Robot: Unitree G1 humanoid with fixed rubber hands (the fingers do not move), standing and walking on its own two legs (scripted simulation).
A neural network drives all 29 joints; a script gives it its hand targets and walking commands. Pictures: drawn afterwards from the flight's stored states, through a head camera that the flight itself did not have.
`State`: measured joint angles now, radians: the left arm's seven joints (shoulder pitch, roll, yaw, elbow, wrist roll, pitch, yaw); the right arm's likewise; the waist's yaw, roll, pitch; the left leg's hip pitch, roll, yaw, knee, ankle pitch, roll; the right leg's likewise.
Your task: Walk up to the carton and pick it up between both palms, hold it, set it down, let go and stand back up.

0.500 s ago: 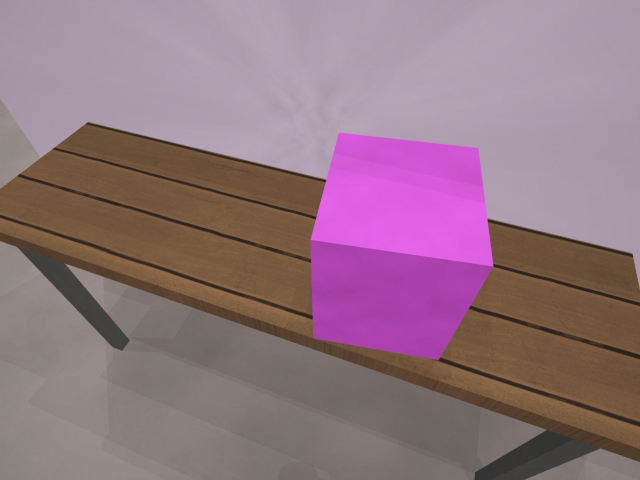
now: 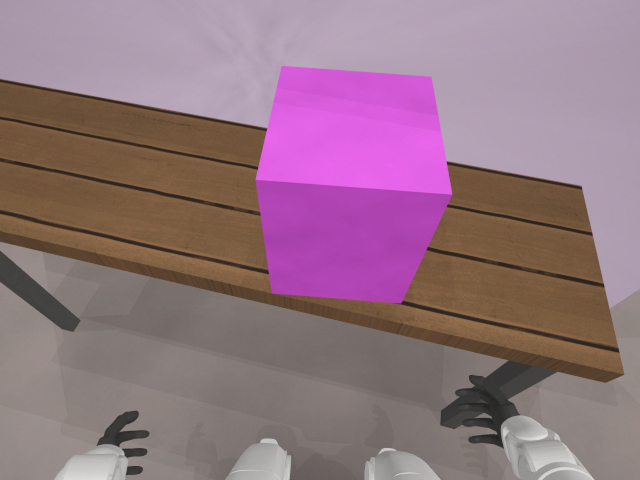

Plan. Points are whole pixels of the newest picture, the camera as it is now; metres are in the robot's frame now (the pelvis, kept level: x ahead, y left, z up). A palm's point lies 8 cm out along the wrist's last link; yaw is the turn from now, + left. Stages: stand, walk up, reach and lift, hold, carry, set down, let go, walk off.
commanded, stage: reach and lift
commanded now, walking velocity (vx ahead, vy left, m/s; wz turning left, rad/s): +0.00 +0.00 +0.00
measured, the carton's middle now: (345, 193) +0.47 -0.01 +0.05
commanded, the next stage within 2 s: none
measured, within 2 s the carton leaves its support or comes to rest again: neither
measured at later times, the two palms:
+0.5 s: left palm (123, 442) +0.17 +0.25 -0.05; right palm (514, 429) +0.18 -0.22 -0.05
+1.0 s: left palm (132, 410) +0.19 +0.24 -0.02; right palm (521, 418) +0.18 -0.21 -0.01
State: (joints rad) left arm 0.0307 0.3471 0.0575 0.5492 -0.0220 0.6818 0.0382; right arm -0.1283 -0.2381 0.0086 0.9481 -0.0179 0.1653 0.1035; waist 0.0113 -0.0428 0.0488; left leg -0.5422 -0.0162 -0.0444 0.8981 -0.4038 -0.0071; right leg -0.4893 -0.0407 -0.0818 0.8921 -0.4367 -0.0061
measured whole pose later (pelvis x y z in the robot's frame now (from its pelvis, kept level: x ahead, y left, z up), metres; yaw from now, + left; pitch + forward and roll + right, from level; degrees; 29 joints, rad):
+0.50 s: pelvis +0.00 -0.03 +0.04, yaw -3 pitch +0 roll +1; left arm 0.10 0.33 0.13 0.46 -0.05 0.41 -0.04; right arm 0.09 -0.10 0.05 0.60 -0.01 0.04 -0.07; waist 0.05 -0.06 0.13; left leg -0.30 0.05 -0.01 0.55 -0.25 -0.05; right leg -0.30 0.02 -0.05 0.60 -0.30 -0.05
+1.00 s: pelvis +0.03 +0.01 +0.05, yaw -4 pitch -2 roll -1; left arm 0.23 0.20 0.04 0.44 -0.04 0.13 0.02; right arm 0.19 -0.16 -0.02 0.66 0.03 -0.19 0.02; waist 0.05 -0.03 0.05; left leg -0.12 0.01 0.04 0.36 -0.20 0.00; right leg -0.08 -0.01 -0.01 0.32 -0.20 0.01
